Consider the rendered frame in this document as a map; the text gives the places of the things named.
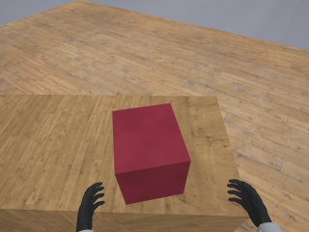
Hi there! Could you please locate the robot right forearm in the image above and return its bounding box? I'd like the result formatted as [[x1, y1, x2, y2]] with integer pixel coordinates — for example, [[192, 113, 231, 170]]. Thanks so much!
[[256, 222, 282, 232]]

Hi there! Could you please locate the right robot hand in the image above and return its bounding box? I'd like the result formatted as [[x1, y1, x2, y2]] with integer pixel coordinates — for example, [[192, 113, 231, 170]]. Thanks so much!
[[227, 179, 272, 228]]

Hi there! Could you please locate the left robot hand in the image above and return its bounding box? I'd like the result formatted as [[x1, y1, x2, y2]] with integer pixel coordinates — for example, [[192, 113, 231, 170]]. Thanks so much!
[[76, 182, 105, 232]]

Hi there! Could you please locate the pedestal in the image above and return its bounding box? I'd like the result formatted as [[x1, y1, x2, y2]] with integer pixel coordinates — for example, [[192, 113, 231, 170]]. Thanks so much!
[[0, 94, 250, 232]]

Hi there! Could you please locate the carton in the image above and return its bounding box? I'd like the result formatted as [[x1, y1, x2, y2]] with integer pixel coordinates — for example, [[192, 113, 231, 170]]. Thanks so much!
[[112, 102, 191, 205]]

